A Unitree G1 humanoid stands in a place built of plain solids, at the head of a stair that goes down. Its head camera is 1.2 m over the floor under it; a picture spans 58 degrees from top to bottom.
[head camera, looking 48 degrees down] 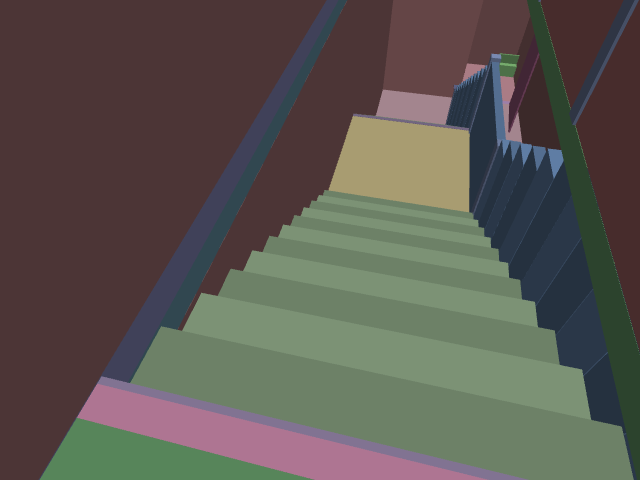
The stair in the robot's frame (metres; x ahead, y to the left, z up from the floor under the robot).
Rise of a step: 0.17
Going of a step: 0.27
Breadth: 1.54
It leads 13 degrees to the right of straight ahead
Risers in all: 12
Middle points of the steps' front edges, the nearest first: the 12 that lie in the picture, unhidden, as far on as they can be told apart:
0.37 -0.11 0.00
0.64 -0.18 -0.17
0.91 -0.24 -0.34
1.17 -0.30 -0.50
1.44 -0.36 -0.67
1.70 -0.43 -0.84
1.97 -0.49 -1.01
2.23 -0.55 -1.18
2.50 -0.61 -1.35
2.76 -0.67 -1.52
3.03 -0.74 -1.69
3.30 -0.80 -1.86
